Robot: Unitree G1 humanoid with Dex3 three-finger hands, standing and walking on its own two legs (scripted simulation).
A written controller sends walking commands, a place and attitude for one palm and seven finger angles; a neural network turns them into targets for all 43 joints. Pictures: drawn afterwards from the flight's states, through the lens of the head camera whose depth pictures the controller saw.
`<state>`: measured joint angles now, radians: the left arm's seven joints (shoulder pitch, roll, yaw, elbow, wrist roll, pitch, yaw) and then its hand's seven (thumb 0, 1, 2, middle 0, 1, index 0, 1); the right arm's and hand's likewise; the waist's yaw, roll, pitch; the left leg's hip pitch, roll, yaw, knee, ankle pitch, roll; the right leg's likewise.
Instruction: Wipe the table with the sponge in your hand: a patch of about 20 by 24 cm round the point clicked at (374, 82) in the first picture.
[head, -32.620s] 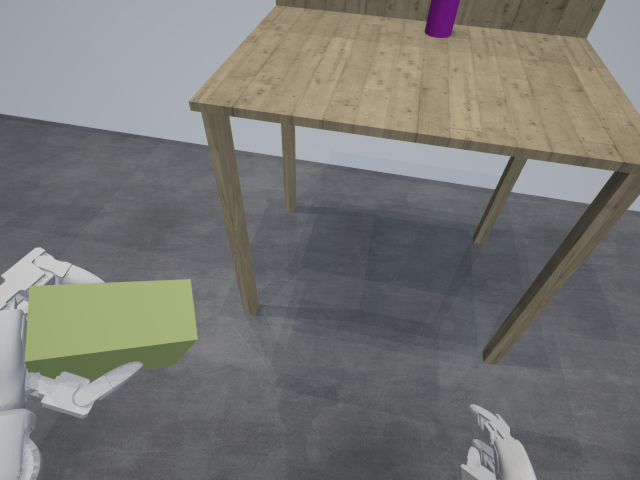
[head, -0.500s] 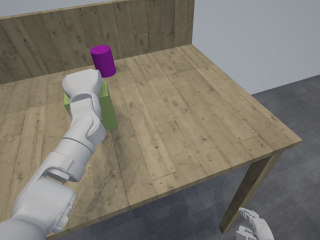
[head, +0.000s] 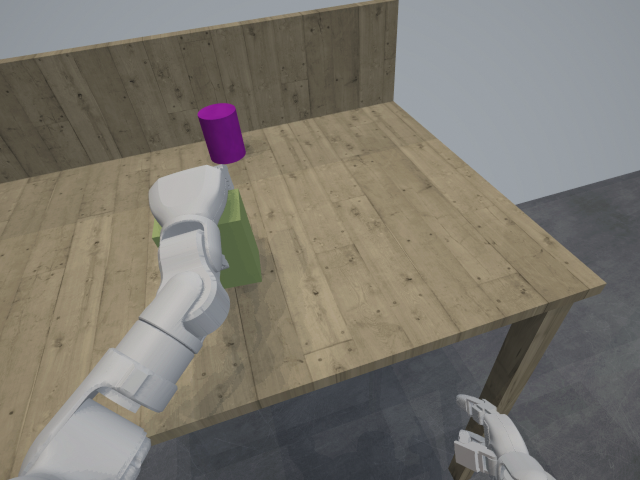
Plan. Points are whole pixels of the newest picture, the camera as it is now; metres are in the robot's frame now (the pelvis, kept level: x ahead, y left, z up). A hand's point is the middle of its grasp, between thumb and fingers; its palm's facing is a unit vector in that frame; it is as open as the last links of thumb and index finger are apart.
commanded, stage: wipe back along the third lane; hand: left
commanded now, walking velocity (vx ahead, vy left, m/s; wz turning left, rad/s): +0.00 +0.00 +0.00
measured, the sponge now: (217, 255) +0.37 +0.20 +0.11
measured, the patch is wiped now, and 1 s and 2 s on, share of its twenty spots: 1.00 1.00 1.00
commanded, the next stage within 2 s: slide back across to the middle lane in 0.70 s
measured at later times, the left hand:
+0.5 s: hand (219, 253) +0.32 +0.16 +0.17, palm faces +0.20 -0.13 -0.97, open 10.3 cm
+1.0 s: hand (212, 270) +0.29 +0.16 +0.18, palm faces +0.27 -0.24 -0.93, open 10.2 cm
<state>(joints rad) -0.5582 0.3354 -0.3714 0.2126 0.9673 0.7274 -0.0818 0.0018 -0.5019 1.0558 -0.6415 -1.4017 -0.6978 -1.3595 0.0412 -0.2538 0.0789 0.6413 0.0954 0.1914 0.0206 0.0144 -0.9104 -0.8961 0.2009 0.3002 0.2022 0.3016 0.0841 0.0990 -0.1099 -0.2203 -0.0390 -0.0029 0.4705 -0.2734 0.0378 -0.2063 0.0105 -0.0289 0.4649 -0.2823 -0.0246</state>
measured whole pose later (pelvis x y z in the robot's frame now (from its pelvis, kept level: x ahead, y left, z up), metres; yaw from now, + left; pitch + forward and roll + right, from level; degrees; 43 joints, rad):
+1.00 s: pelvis -0.02 -0.04 +0.00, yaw -2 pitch -2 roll +1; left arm -0.19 0.39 -0.24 -0.22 0.86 0.69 -0.03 0.00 -0.50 1.05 -0.63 -1.40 -0.70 -1.35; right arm 0.01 -0.26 0.08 0.60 0.09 0.19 -0.01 0.02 -0.91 -0.90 0.20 0.30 0.20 0.30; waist 0.09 0.10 -0.09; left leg -0.17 0.01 0.01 0.48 -0.27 -0.01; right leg -0.18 0.06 -0.01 0.50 -0.28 -0.07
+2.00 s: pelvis -0.04 -0.03 +0.00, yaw +0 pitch -2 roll +1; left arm -0.38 0.52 -0.15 0.15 0.91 0.53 -0.18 -0.01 -0.53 1.06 -0.69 -1.34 -0.76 -1.29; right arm 0.05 -0.28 0.08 0.68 0.07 0.06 -0.07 0.02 -0.91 -0.90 0.20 0.30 0.21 0.30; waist 0.09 0.11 -0.06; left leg -0.19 -0.01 -0.01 0.45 -0.22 0.00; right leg -0.19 0.04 -0.03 0.47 -0.24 -0.07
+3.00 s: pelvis -0.03 -0.02 +0.00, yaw +0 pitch +2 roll +0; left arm -0.70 0.59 -0.07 0.67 0.96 0.29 -0.16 0.02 -0.55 1.06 -0.71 -1.33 -0.77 -1.29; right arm 0.20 -0.31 0.04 0.70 0.08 0.10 -0.08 0.01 -0.91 -0.90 0.20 0.30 0.20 0.30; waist 0.02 0.08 -0.07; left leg -0.28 0.00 -0.02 0.45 -0.21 0.01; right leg -0.25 0.05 -0.04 0.43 -0.21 -0.06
